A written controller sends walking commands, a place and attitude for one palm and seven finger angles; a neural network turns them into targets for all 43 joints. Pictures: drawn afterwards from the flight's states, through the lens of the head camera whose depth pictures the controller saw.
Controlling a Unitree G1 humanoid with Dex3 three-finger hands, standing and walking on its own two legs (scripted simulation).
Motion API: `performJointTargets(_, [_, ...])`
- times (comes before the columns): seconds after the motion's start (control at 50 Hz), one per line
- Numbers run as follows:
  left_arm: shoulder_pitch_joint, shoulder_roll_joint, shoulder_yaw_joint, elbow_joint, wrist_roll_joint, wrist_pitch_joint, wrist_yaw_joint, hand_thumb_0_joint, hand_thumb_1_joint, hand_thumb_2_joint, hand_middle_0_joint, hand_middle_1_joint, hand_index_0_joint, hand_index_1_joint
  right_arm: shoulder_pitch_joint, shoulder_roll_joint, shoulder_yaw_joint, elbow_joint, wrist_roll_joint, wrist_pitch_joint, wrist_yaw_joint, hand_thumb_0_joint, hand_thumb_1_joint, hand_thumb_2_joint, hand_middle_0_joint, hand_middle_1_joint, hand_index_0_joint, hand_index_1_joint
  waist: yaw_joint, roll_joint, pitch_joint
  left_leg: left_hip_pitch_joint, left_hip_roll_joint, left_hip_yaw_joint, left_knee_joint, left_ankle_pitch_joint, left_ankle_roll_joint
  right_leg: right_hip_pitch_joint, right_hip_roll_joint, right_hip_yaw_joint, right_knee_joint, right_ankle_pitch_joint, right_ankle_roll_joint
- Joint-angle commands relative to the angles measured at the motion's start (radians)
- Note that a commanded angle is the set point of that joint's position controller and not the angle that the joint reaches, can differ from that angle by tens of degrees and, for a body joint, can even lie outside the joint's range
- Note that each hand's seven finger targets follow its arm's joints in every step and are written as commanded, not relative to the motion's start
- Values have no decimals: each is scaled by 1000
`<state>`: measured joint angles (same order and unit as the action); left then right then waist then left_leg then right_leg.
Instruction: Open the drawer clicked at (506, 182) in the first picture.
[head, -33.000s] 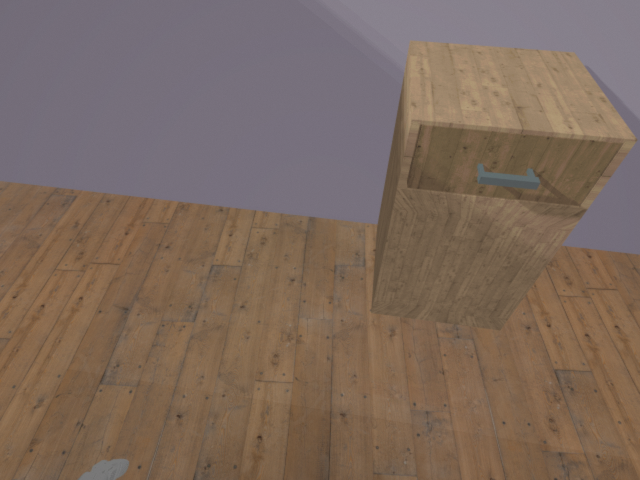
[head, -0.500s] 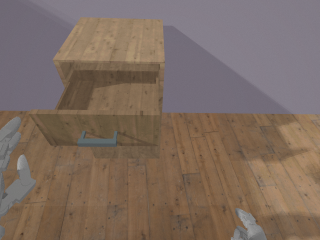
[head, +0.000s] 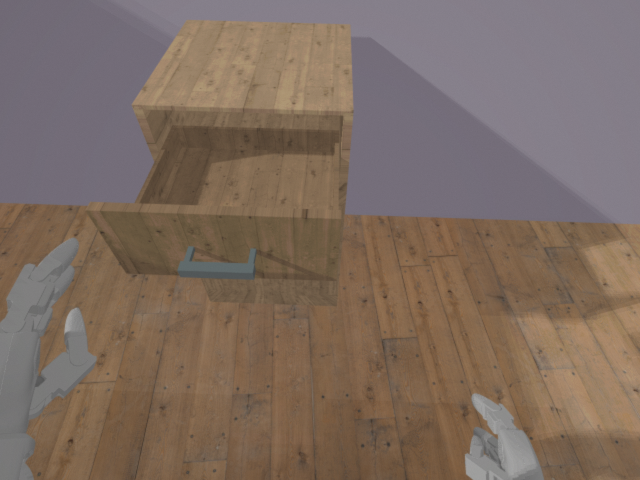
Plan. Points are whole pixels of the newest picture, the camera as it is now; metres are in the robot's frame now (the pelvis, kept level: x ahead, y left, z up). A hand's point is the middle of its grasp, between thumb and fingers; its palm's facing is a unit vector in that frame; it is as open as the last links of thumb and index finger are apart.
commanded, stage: let the arm hang, fingers relaxed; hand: left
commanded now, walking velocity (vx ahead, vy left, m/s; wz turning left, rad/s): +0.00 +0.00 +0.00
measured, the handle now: (219, 261) +0.46 +0.21 -0.07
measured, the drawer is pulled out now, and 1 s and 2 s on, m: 0.30 0.30 0.30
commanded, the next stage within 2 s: look to check the result in 1.06 s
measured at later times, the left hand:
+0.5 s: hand out of the picture -0.06 +0.18 -0.17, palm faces +0.02 -0.97 -0.23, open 7.2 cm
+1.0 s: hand out of the picture -0.02 +0.14 -0.17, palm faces +0.03 -0.98 -0.18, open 7.4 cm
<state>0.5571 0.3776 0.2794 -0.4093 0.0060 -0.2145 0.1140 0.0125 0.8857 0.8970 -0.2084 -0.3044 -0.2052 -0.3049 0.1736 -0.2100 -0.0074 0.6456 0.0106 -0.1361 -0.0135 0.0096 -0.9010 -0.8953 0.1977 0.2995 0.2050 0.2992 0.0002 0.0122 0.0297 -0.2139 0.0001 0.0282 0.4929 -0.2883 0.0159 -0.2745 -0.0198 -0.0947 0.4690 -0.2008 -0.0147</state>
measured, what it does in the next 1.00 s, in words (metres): stands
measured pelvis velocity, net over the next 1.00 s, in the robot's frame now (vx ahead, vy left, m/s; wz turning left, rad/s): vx -0.01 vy -0.02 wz -0.02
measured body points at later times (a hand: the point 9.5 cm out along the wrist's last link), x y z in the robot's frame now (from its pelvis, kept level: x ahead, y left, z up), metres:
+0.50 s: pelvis -0.01 -0.01 +0.00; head +0.02 -0.01 +0.45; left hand -0.06 +0.23 -0.15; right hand -0.06 -0.22 -0.15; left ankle -0.02 +0.11 -0.74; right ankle +0.03 -0.11 -0.74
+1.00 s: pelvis -0.01 -0.02 +0.00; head +0.00 -0.02 +0.45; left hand -0.02 +0.19 -0.16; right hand -0.05 -0.21 -0.16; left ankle -0.02 +0.11 -0.74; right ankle +0.03 -0.11 -0.74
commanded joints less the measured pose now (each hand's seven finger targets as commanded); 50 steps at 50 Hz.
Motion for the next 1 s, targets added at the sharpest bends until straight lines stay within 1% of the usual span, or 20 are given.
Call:
performJointTargets(0.0, [-125, -62, -185, 603, 33, 202, -97, 0, 900, 900, -200, -300, -200, -300, 54, -145, -46, 49, -16, 56, 26, 0, -900, -900, 200, 300, 200, 300, -24, -80, -147, -43, 118, -127, 7, 362, 36, 30, -76, 71, 83, 157, -27])
performJointTargets(0.02, [-161, -56, -189, 658, 35, 206, -98, 0, 900, 900, -200, -300, -200, -300, 41, -145, -38, 51, -22, 67, 23, 0, -900, -900, 200, 300, 200, 300, -12, -148, -123, -74, 112, -137, 4, 328, 44, 56, -78, 86, 66, 167, -26])
performJointTargets(0.04, [-195, -49, -194, 725, 36, 210, -97, 0, 900, 900, -200, -300, -200, -300, 35, -148, -35, 57, -25, 79, 20, 0, -900, -900, 200, 300, 200, 300, -7, -186, -111, -77, 96, -133, 6, 304, 39, 75, -91, 109, 49, 189, -37])
performJointTargets(0.06, [-218, -48, -199, 798, 35, 214, -95, 0, 900, 900, -200, -300, -200, -300, 33, -145, -32, 69, -28, 91, 16, 0, -900, -900, 200, 300, 200, 300, -4, -192, -104, -52, 82, -124, 3, 303, 35, 81, -103, 127, 37, 230, -47])
performJointTargets(0.08, [-249, -48, -203, 866, 34, 221, -92, 0, 900, 900, -200, -300, -200, -300, 32, -140, -30, 87, -28, 100, 13, 0, -900, -900, 200, 300, 200, 300, -5, -145, -87, -40, 76, -116, -14, 317, 29, 81, -101, 124, 38, 246, -51])
performJointTargets(0.12, [-274, -56, -216, 996, 26, 234, -88, 0, 900, 900, -200, -300, -200, -300, 25, -122, -15, 131, -32, 114, 4, 0, -900, -900, 200, 300, 200, 300, 8, -5, -62, -37, 87, -115, -77, 333, 28, 119, -80, 120, 21, 211, -36])
performJointTargets(0.16, [-274, -53, -228, 1120, 21, 235, -86, 0, 900, 900, -200, -300, -200, -300, 34, -106, -4, 176, -26, 121, -1, 0, -900, -900, 200, 300, 200, 300, 14, 50, -35, -32, 88, -103, -109, 275, 27, 142, -74, 126, -23, 153, -29])
performJointTargets(0.22, [-262, -57, -238, 1258, 15, 229, -88, 0, 900, 900, -200, -300, -200, -300, 68, -88, 4, 243, -21, 127, -8, 0, -900, -900, 200, 300, 200, 300, 15, 90, -9, -32, 84, -96, -144, 128, 27, 153, -76, 137, -84, 67, -31])
performJointTargets(0.24, [-245, -85, -228, 1288, 16, 227, -86, 0, 900, 900, -200, -300, -200, -300, 87, -70, -1, 261, -26, 129, -11, 0, -900, -900, 200, 300, 200, 300, 13, 133, -6, -32, 85, -91, -155, 77, 27, 148, -74, 135, -101, 36, -34])
performJointTargets(0.26, [-236, -85, -229, 1317, 15, 225, -86, 0, 900, 900, -200, -300, -200, -300, 109, -60, 0, 279, -26, 131, -11, 0, -900, -900, 200, 300, 200, 300, 14, 159, -1, -38, 83, -90, -160, 56, 29, 151, -73, 133, -110, 29, -37])
performJointTargets(0.28, [-232, -84, -232, 1342, 13, 223, -86, 0, 900, 900, -200, -300, -200, -300, 125, -58, -1, 290, -22, 133, -13, 0, -900, -900, 200, 300, 200, 300, 13, 110, 5, -23, 91, -97, -157, 58, 33, 141, -73, 123, -119, 33, -36])
performJointTargets(0.36, [-216, -99, -248, 1423, 8, 218, -88, 0, 900, 900, -200, -300, -200, -300, 206, -38, -2, 355, -19, 136, -17, 0, -900, -900, 200, 300, 200, 300, 4, 32, 27, -23, 92, -92, -160, 33, 37, 127, -81, 131, -142, -4, -42])
performJointTargets(0.38, [-209, -105, -251, 1442, 6, 216, -86, 0, 900, 900, -200, -300, -200, -300, 217, -38, -2, 366, -18, 136, -19, 0, -900, -900, 200, 300, 200, 300, 4, 29, 27, -6, 97, -90, -158, 62, 38, 118, -80, 126, -140, 15, -45])
performJointTargets(0.52, [-174, -128, -260, 1514, 4, 219, -79, 0, 900, 900, -200, -300, -200, -300, 290, -3, 5, 435, -17, 136, -24, 0, -900, -900, 200, 300, 200, 300, 4, -13, 74, -33, 94, -81, -167, 29, 38, 101, -82, 131, -148, -47, -45])
performJointTargets(0.56, [-165, -135, -260, 1525, 4, 219, -77, 0, 900, 900, -200, -300, -200, -300, 297, 6, 6, 446, -17, 138, -23, 0, -900, -900, 200, 300, 200, 300, 3, -50, 92, -31, 86, -73, -160, 15, 38, 78, -85, 136, -159, -86, -45])
performJointTargets(0.62, [-165, -147, -259, 1528, 5, 219, -74, 0, 900, 900, -200, -300, -200, -300, 311, 20, 6, 456, -19, 138, -25, 0, -900, -900, 200, 300, 200, 300, 0, -9, 104, -37, 90, -74, -167, 2, 39, 61, -79, 140, -153, -95, -44])
performJointTargets(0.82, [-172, -175, -247, 1513, 10, 218, -71, 0, 900, 900, -200, -300, -200, -300, 314, 49, -1, 456, -23, 133, -27, 0, -900, -900, 200, 300, 200, 300, 3, -11, 128, -74, 92, -81, -177, -30, 40, 47, -68, 136, -137, -93, -41])
performJointTargets(0.88, [-164, -180, -249, 1517, 9, 215, -71, 0, 900, 900, -200, -300, -200, -300, 307, 53, -1, 452, -21, 131, -29, 0, -900, -900, 200, 300, 200, 300, 4, 25, 120, -48, 91, -74, -167, 10, 38, 37, -70, 136, -137, -60, -46])
performJointTargets(0.92, [-170, -179, -247, 1516, 9, 212, -72, 0, 900, 900, -200, -300, -200, -300, 314, 58, -1, 454, -22, 130, -30, 0, -900, -900, 200, 300, 200, 300, -1, -8, 97, -44, 91, -75, -162, 28, 37, 66, -72, 138, -138, -38, -46])
performJointTargets(0.98, [-168, -183, -247, 1514, 8, 210, -72, 0, 900, 900, -200, -300, -200, -300, 309, 56, -3, 453, -20, 133, -30, 0, -900, -900, 200, 300, 200, 300, -3, -13, 99, -20, 88, -62, -150, 49, 33, 50, -75, 136, -147, -40, -48])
